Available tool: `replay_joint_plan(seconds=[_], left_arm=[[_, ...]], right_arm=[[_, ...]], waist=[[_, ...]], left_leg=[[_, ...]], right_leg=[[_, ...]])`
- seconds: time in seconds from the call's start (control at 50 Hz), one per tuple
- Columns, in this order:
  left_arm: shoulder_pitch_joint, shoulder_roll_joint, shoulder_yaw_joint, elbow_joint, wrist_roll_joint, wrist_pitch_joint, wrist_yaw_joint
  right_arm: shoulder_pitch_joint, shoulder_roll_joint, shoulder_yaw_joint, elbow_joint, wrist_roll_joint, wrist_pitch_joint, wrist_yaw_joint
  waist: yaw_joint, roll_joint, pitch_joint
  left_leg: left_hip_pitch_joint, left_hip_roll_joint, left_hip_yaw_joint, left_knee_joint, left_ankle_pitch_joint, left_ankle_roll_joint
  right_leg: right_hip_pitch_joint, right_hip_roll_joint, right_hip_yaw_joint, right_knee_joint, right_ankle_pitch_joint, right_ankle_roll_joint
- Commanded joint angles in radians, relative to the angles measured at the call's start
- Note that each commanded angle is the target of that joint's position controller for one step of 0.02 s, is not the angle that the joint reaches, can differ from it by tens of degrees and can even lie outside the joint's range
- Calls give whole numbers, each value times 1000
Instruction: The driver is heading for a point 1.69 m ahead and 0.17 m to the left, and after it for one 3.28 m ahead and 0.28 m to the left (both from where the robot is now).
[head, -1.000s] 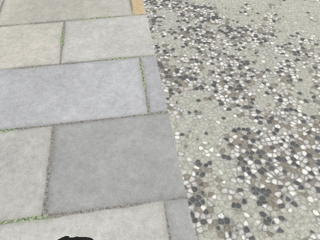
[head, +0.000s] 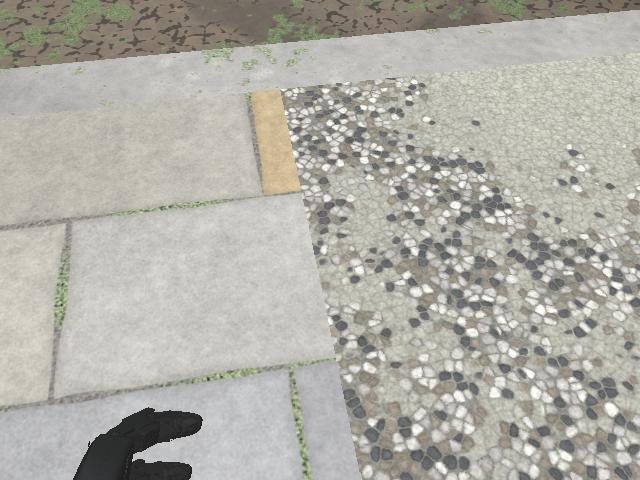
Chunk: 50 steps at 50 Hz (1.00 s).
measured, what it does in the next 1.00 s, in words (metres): walks ahead: right foot, then left foot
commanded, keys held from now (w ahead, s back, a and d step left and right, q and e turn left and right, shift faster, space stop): w+shift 1.00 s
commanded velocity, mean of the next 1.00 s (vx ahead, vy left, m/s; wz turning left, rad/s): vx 1.00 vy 0.00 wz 0.00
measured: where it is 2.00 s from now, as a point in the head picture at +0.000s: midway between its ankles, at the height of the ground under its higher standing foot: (239, 72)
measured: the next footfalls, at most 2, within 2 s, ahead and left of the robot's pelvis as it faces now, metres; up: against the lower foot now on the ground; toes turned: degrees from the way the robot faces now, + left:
right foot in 0.06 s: +0.29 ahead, -0.08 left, +0.00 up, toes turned -4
left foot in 0.52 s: +0.74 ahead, +0.08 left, +0.00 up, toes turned +3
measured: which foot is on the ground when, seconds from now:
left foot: down 0.00-0.08, up 0.10-0.50, down 0.52-1.00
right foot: up 0.00-0.04, down 0.06-0.52, up 0.54-0.96, down 0.98-1.00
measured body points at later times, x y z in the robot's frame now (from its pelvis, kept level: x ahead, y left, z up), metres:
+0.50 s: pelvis +0.50 +0.00 -0.01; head +0.54 +0.00 +0.44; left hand +0.39 +0.25 -0.14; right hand +0.76 -0.20 -0.08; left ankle +0.71 +0.09 -0.71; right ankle +0.25 -0.08 -0.71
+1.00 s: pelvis +1.00 -0.01 -0.02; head +1.03 -0.01 +0.43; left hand +1.24 +0.21 -0.09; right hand +0.90 -0.26 -0.15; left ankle +0.72 +0.08 -0.69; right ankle +1.16 -0.08 -0.73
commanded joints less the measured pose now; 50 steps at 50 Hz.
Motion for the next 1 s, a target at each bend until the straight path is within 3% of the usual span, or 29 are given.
replay_joint_plan(seconds=[0.02, 0.04, 0.06, 0.08, 0.1, 0.12, 0.16, 0.22, 0.3, 0.36, 0.4, 0.44, 0.48, 0.5, 0.52, 0.54, 0.56, 0.58, 0.62, 0.66, 0.68, 0.76, 0.8, 0.84, 0.9, 0.94, 0.96, 0.98, 1.0], left_arm=[[141, 142, 45, -13, 2, -8, 25], [332, 177, 64, 47, 0, -5, 41], [528, 216, 86, 107, 9, 0, 59], [664, 301, 110, 133, 23, 5, 75], [590, 320, 122, 127, 34, 6, 59], [476, 230, 119, 112, 13, 5, 45], [404, 123, 96, 141, 14, -14, 37], [422, 72, 74, 191, -5, -36, 49], [477, 112, 79, 207, -22, -60, 36], [523, 139, 82, 214, -40, -75, 36], [558, 165, 83, 228, -42, -76, 38], [576, 199, 86, 240, -29, -67, 47], [572, 240, 94, 248, -1, -40, 67], [541, 256, 99, 245, 11, -22, 79], [507, 240, 96, 231, 18, -15, 83], [638, 56, 59, 188, -12, -20, 59], [643, 98, 63, 185, -47, -39, 53], [474, 138, 70, 140, -41, -42, 62], [377, 113, 61, 115, -22, -40, 52], [403, 66, 50, 109, 8, -4, 30], [384, 51, 45, 95, 12, 8, 20], [139, 62, 29, -9, 18, 14, 4], [56, 52, 17, -38, 6, 2, -7], [-4, 53, 12, -54, -7, -1, -11], [-12, 98, 24, -61, 0, -3, 5], [135, 147, 46, -29, 5, -3, 25], [329, 183, 65, 31, 3, -1, 40], [535, 224, 87, 93, 12, 3, 58], [637, 322, 116, 112, 36, 6, 75]], right_arm=[[-30, -235, -41, -40, -25, 11, -29], [-61, -252, -47, -43, -37, 27, -39], [-105, -245, -47, -53, -42, 37, -43], [-98, -137, -28, -84, -50, 32, -35], [67, -43, -8, -114, 31, 14, -9], [-81, -137, -18, -131, 13, 12, -23], [-227, -119, -15, -168, -4, 11, -15], [-230, -52, 3, -188, -43, 55, 19], [-475, -66, 18, -296, -48, 62, 38], [-599, -52, 37, -336, -28, 48, 54], [-622, -70, 34, -339, -18, 51, 48], [-622, -106, 25, -349, -30, 43, 36], [-464, -163, -1, -310, -34, 44, 16], [-253, -199, -21, -245, -33, 47, 1], [-50, -248, -45, -188, -44, 53, -17], [0, -361, -79, -181, -78, 53, -29], [-10, -317, -82, -178, -54, 58, -8], [-128, -263, -76, -175, -44, 53, -3], [-205, -153, -52, -155, -42, 37, 3], [-209, -88, -29, -124, -32, 27, -3], [-199, -89, -28, -112, -21, 18, -5], [-140, -122, -33, -94, -5, -4, 9], [-121, -133, -34, -94, 5, -14, 10], [-72, -170, -39, -78, 13, -22, 4], [-37, -206, -40, -58, 2, -11, -5], [-39, -250, -48, -48, -25, 14, -25], [-66, -268, -53, -50, -39, 32, -37], [-107, -255, -52, -62, -45, 41, -42], [-62, -125, -25, -103, -29, 35, -27]], waist=[[173, 131, -62], [261, 145, -157], [355, 130, -231], [346, -53, -332], [186, -342, -465], [199, -100, -307], [145, 73, -81], [56, 7, 4], [81, -9, 114], [116, 1, 121], [127, -3, 105], [114, -49, 71], [26, -108, -64], [-74, -116, -169], [-165, -101, -260], [-43, 203, -408], [-42, 224, -517], [-16, 115, -285], [45, -16, -94], [123, 20, -36], [137, 38, -2], [111, 42, 116], [94, 21, 123], [73, 27, 128], [78, 54, 68], [165, 125, -59], [255, 141, -158], [352, 124, -241], [309, -81, -354]], left_leg=[[-121, 265, -11, 299, 1349, 43], [-146, 273, -6, 527, 1349, 44], [-275, 243, 8, 815, 1175, 45], [-503, 138, 4, 1218, 487, 59], [-904, -27, -131, 1538, -145, 26], [-1021, 75, -160, 1511, -28, 59], [-986, 141, -145, 1376, 77, 53], [-897, 199, -142, 1245, 73, 14], [-988, 232, -35, 955, 266, -21], [-794, 183, 45, 649, 508, -2], [-798, 145, 69, 571, 563, 20], [-771, 98, 88, 510, 484, 51], [-604, 26, 83, 516, 324, 77], [-402, 11, 66, 515, 260, 94], [-167, 93, -13, 541, 154, 116], [163, 418, -466, 535, -40, 222], [246, 494, -900, 295, -231, 278], [87, 428, -733, 249, -196, 230], [-234, 353, -474, 204, 4, 178], [-436, 290, -347, 137, 2, 141], [-473, 274, -313, 102, -1, 138], [-542, 200, -145, 1, 238, 136], [-569, 167, -73, -31, 386, 111], [-491, 207, -62, -90, 539, 102], [-214, 234, -14, 20, 992, 72], [-114, 269, -5, 282, 1315, 56], [-139, 275, 2, 517, 1322, 50], [-282, 243, 13, 814, 1142, 45], [-581, 129, 13, 1225, 506, 41]], right_leg=[[372, 125, -34, -12, -129, -42], [547, 137, -14, -11, -202, -60], [756, 80, 37, -24, -273, -84], [961, -157, 294, 28, -467, -96], [1205, -363, 938, -211, -665, -253], [1091, -292, 850, -286, -704, -209], [768, -219, 562, -330, -458, -164], [523, -130, 383, -416, -433, -112], [453, -57, 211, -519, -190, -105], [427, -41, 132, -591, 26, -73], [595, -60, 96, -594, 235, -53], [759, -101, 78, -487, 575, -38], [856, -126, 66, -231, 830, -21], [817, -129, 55, 20, 826, -13], [656, -92, 48, 326, 624, -9], [274, 52, 60, 791, -231, 15], [59, 148, 195, 975, -599, 7], [-54, 57, 200, 962, -477, -12], [4, -12, 196, 822, -387, -10], [102, -50, 199, 737, -389, 15], [85, -65, 189, 696, -392, 29], [-4, -95, 86, 404, -177, 62], [119, -64, 32, 180, -15, 53], [196, -32, 3, 66, 98, 32], [207, 46, -39, -22, 26, -9], [359, 117, -33, -11, -146, -37], [538, 134, -16, -8, -230, -54], [763, 71, 44, -11, -295, -78], [1019, -187, 368, -5, -552, -125]])
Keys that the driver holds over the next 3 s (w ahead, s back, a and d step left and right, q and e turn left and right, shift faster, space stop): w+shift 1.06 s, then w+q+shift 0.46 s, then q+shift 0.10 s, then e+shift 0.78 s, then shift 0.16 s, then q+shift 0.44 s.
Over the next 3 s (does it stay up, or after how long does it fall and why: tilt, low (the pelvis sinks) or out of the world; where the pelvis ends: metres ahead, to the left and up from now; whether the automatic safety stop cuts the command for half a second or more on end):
stays up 1.60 0.08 0.01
